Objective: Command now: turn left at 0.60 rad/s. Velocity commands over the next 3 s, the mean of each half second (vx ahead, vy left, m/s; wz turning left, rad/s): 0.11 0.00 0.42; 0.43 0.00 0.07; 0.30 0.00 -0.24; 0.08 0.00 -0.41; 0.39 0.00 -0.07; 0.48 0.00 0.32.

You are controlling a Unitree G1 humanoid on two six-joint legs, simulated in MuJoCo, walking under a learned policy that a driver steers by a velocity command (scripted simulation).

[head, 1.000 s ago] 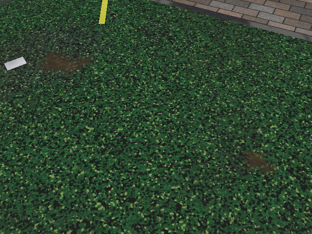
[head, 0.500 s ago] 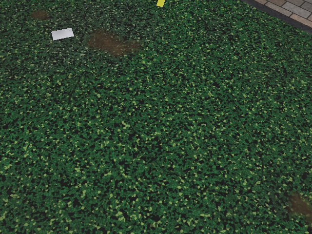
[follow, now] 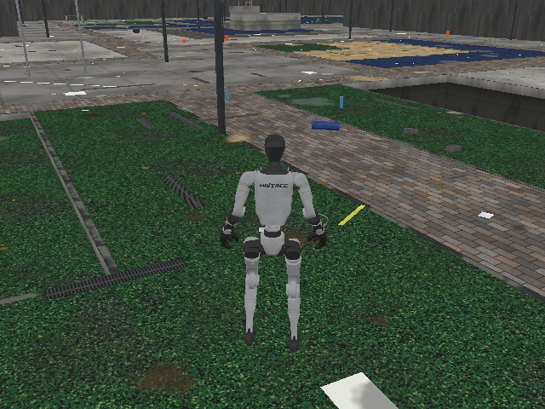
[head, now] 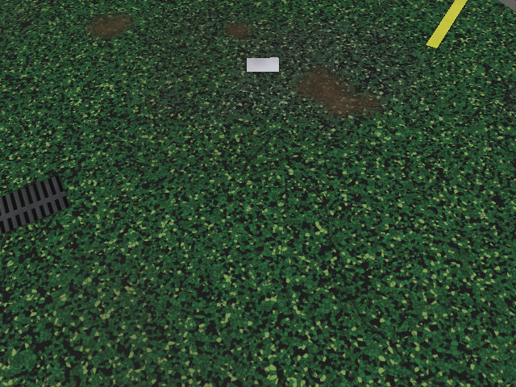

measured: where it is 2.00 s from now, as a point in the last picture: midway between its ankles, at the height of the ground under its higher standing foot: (221, 342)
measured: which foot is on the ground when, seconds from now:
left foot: up 0.00-0.10, down 0.12-0.62, up 0.64-1.00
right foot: down 0.00-0.12, up 0.14-0.58, down 0.60-1.00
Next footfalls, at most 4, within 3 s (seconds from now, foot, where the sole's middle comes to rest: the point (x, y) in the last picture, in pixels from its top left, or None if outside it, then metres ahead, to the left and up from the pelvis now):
0.12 left None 0.03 0.14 -0.78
0.60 right None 0.15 -0.07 -0.78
1.08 left None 0.42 0.24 -0.78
1.56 right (268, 322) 0.61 0.04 -0.78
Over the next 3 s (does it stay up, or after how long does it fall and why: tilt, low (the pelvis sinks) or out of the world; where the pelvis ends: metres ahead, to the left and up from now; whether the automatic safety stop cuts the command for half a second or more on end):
stays up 0.99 0.09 -0.02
